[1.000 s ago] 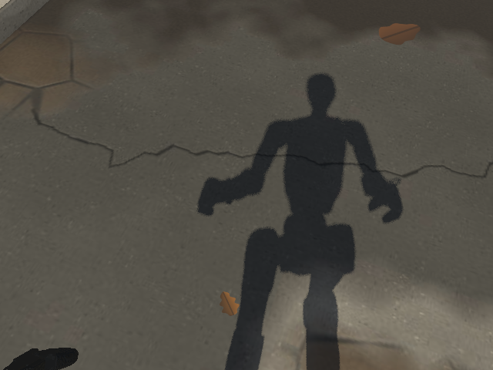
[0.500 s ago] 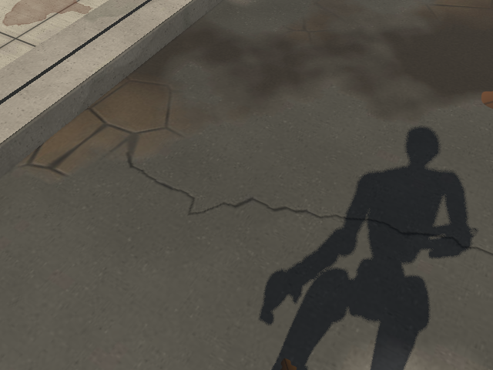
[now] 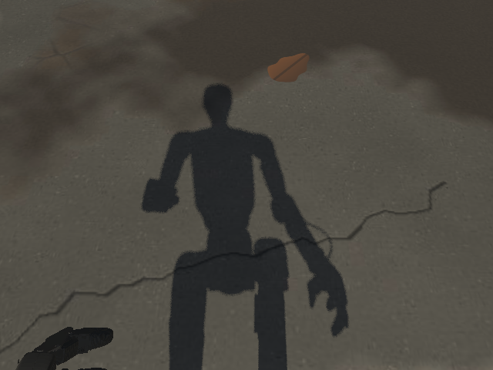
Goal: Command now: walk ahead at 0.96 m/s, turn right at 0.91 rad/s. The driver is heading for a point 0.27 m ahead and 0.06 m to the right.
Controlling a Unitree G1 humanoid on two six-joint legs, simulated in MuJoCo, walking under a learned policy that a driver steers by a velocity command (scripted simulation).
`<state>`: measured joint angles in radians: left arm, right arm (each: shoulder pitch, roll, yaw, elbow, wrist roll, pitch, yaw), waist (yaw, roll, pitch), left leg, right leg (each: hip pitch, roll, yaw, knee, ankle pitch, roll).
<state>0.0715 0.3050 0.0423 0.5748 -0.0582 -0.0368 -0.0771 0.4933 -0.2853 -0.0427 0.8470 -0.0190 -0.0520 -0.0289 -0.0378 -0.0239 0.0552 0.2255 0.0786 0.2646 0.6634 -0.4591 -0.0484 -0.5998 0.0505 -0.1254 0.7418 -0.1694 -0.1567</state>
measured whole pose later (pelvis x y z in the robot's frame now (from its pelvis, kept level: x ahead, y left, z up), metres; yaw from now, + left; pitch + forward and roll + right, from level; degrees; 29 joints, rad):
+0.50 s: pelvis +0.34 +0.02 +0.03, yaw -15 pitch +0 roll +1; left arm 0.27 0.29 0.04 0.78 -0.02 0.00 0.01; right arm 0.09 -0.25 -0.01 0.66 -0.03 -0.11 0.04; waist 0.03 -0.01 0.09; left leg -0.49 -0.06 0.03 0.52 -0.03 0.05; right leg -0.29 0.13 0.17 1.17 -0.59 0.01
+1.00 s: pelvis +0.43 -0.02 +0.04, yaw -15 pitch -1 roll +0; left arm 0.26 0.22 0.02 0.86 0.01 -0.01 0.03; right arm 0.17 -0.23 -0.02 0.80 -0.02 -0.02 0.00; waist 0.00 0.01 0.02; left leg -0.32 -0.03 0.01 0.52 -0.19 0.03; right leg -0.22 0.00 0.04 0.57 -0.34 0.01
